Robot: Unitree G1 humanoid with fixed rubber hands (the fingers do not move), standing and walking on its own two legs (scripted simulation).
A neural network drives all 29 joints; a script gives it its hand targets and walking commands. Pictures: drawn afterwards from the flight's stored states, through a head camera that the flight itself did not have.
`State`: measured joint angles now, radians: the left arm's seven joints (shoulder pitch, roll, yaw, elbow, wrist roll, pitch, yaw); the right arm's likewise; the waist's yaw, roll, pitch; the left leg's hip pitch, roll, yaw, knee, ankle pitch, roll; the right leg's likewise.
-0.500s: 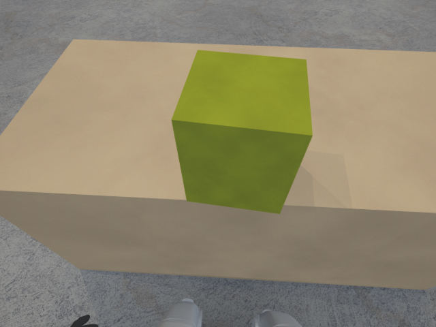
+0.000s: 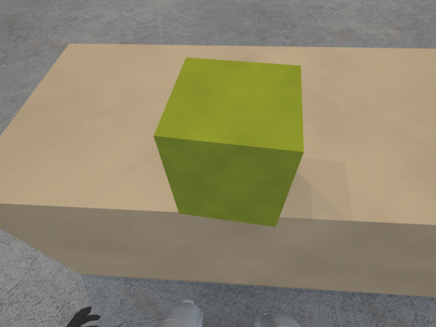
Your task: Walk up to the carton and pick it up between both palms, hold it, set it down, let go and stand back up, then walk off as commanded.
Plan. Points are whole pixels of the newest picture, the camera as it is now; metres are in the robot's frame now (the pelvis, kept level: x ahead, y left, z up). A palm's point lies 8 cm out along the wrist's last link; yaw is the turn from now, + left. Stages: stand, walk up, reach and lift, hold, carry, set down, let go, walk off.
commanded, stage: walk up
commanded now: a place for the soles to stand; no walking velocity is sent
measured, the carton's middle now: (233, 147) +0.43 +0.01 +0.06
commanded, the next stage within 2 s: none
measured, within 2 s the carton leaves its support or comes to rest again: neither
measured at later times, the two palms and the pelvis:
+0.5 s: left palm out of the picture +0.08 +0.30 -0.11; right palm out of the picture +0.08 -0.31 -0.11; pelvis +0.01 -0.01 +0.00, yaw +0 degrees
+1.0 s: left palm out of the picture +0.10 +0.30 -0.11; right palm out of the picture +0.11 -0.31 -0.10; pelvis +0.03 -0.01 +0.00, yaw +1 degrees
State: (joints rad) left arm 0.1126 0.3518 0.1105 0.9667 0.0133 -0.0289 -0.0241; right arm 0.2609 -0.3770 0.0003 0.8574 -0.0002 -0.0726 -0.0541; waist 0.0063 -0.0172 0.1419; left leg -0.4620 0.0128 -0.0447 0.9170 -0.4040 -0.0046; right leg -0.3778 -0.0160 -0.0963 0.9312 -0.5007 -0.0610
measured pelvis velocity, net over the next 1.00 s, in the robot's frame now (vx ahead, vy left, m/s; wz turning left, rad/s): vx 0.03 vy -0.01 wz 0.02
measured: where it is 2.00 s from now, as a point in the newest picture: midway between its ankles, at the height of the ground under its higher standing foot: outside the picture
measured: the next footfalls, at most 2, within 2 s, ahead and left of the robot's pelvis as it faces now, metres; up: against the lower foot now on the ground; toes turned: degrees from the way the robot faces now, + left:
right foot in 1.10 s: +0.11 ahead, -0.12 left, +0.00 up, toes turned -4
left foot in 1.72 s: +0.15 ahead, +0.12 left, +0.00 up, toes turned +0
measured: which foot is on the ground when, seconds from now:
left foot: down 0.00-1.00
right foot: down 0.00-1.00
